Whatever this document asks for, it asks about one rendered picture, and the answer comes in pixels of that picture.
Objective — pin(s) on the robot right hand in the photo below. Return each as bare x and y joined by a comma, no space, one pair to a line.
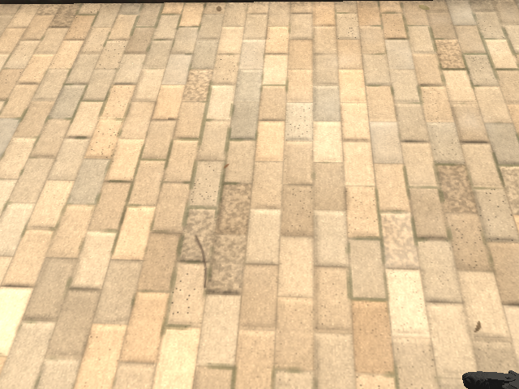
491,380

